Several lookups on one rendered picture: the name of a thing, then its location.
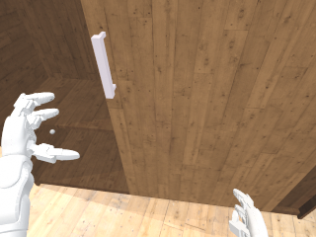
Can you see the right robot hand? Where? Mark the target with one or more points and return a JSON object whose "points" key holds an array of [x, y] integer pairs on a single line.
{"points": [[253, 224]]}

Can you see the wardrobe door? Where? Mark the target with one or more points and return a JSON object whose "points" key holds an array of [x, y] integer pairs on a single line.
{"points": [[302, 192], [211, 95]]}

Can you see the left robot forearm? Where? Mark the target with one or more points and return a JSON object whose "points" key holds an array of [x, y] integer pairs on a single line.
{"points": [[16, 182]]}

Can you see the handle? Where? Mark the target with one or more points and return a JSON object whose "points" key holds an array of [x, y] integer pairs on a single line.
{"points": [[103, 64]]}

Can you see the left robot hand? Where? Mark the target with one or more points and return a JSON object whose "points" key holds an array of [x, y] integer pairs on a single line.
{"points": [[19, 128]]}

